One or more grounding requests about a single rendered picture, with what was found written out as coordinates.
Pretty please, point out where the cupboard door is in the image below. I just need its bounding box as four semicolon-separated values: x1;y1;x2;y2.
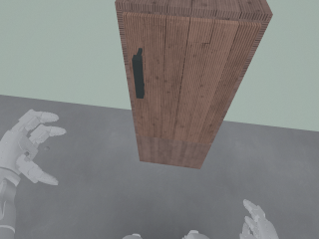
122;12;261;144

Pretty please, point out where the robot right shin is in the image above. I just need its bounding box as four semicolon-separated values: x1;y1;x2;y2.
187;230;198;235

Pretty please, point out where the handle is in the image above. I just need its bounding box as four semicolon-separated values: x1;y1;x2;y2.
132;48;145;99

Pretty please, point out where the robot left forearm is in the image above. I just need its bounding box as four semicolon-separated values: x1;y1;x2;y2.
0;166;21;239

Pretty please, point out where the robot left hand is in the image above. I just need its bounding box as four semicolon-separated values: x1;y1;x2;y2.
0;110;66;185

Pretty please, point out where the robot right hand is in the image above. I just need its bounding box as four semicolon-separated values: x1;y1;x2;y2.
239;199;279;239

